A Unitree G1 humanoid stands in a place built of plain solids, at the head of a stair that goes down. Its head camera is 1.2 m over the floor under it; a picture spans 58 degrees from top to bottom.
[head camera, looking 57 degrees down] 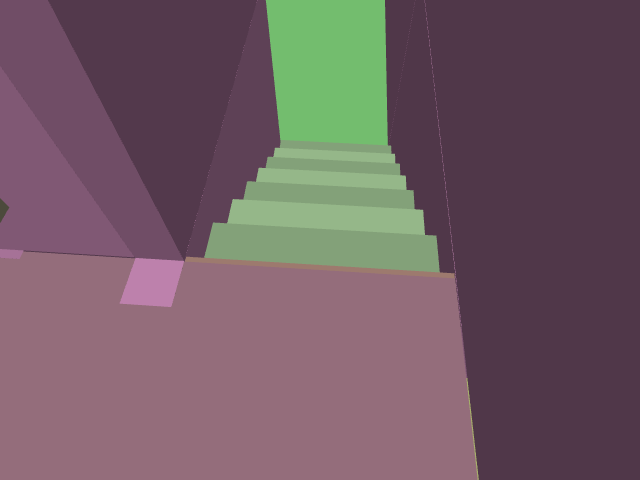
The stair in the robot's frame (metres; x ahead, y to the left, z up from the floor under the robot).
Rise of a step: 0.17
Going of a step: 0.26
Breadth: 0.86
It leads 4 degrees to the right of straight ahead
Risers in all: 8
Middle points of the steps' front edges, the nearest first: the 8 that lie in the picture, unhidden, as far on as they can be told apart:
0.69 0.00 0.00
0.94 -0.01 -0.17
1.20 -0.03 -0.35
1.45 -0.05 -0.52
1.71 -0.07 -0.69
1.96 -0.09 -0.87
2.22 -0.10 -1.04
2.47 -0.12 -1.21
